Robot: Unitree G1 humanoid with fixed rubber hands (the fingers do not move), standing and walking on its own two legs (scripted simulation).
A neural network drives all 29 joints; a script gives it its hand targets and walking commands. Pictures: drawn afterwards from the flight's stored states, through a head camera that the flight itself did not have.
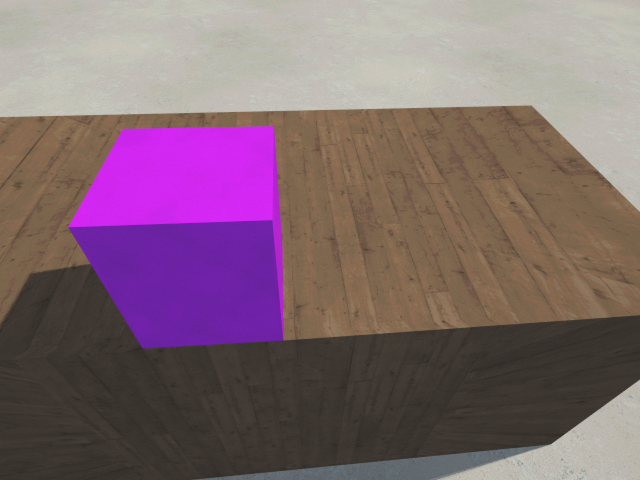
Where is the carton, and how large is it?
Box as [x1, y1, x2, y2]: [68, 126, 282, 348]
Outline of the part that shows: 273,126 123,129 121,131 68,227 142,348 282,340 281,234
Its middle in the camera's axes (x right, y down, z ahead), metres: -0.17 +0.00 +0.56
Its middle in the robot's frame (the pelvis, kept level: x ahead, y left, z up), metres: +0.44 +0.19 +0.07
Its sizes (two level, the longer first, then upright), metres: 0.210 0.200 0.250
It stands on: a pedestal, 0.71 m high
